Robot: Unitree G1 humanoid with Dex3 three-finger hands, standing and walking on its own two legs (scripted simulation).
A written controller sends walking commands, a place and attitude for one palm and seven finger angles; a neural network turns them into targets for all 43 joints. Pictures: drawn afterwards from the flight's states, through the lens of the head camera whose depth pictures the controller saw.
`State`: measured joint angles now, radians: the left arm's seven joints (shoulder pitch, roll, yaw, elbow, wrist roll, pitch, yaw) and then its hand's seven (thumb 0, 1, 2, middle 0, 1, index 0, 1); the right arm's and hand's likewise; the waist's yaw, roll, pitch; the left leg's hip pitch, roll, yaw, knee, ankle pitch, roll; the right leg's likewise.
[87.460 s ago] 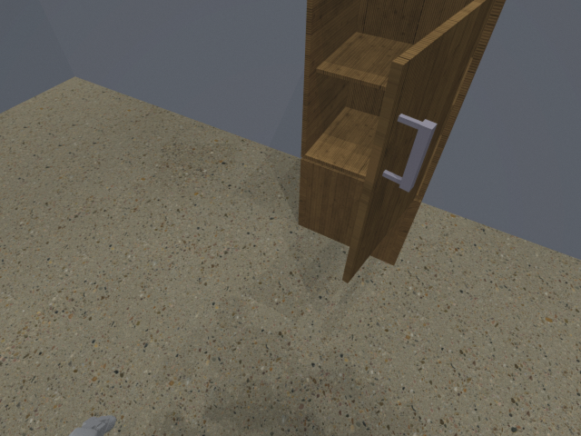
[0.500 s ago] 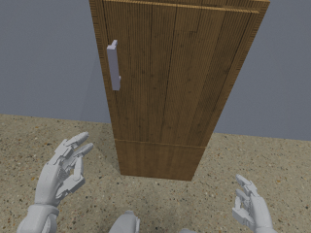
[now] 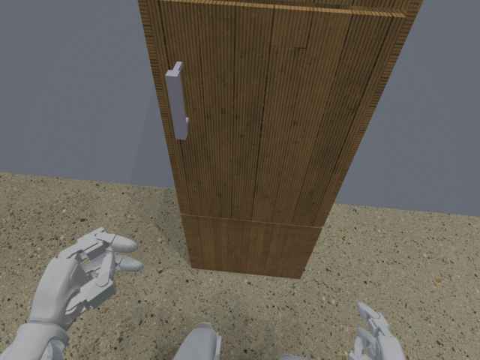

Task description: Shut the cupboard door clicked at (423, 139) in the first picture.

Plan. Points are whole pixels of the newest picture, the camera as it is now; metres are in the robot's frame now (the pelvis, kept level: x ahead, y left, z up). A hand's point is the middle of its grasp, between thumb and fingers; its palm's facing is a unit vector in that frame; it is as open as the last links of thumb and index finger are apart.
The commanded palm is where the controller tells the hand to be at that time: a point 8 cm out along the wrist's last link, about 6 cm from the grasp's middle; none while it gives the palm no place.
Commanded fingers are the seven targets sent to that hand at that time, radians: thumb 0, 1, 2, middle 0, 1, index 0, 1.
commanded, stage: raise the hand and make a fist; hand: left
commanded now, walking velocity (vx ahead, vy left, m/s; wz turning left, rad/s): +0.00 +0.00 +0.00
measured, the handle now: (180, 101) +0.55 +0.16 +0.15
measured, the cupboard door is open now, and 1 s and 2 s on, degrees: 0 0 0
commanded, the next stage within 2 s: bring the fist close to the handle in 1.10 s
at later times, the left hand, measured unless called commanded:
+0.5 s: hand (110, 227) +0.27 +0.21 +0.13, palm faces -0.02 -1.00 -0.07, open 3.1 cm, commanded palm +0.25 +0.25 +0.14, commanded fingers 0.00 0.90 0.90 -1.30 -1.50 -1.30 -1.50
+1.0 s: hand (130, 203) +0.30 +0.18 +0.15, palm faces -0.03 -1.00 -0.05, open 3.1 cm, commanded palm +0.28 +0.23 +0.16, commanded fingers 0.00 0.90 0.90 -1.30 -1.50 -1.30 -1.50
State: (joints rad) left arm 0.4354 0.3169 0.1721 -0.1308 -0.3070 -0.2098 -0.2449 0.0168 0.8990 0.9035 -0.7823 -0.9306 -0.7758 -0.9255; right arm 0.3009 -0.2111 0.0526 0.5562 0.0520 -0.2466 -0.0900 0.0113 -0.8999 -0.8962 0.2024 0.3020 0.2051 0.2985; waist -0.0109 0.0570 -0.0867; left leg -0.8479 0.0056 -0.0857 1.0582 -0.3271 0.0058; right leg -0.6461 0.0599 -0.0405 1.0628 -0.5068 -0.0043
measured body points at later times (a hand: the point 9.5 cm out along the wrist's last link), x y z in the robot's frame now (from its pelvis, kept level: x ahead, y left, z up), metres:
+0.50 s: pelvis +0.06 +0.01 +0.03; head +0.08 +0.02 +0.48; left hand +0.26 +0.26 +0.13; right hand +0.26 -0.20 -0.02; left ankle +0.14 +0.11 -0.66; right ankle +0.03 -0.13 -0.66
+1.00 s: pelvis +0.08 -0.01 +0.04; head +0.07 -0.02 +0.49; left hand +0.29 +0.23 +0.15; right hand +0.25 -0.25 -0.02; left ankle +0.14 +0.11 -0.66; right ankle +0.03 -0.13 -0.66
